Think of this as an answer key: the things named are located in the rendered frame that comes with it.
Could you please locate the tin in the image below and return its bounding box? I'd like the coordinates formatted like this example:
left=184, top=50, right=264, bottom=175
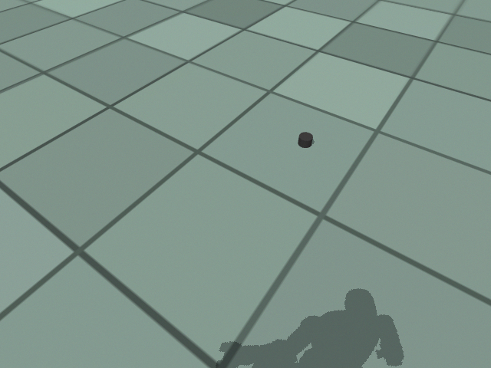
left=298, top=132, right=313, bottom=148

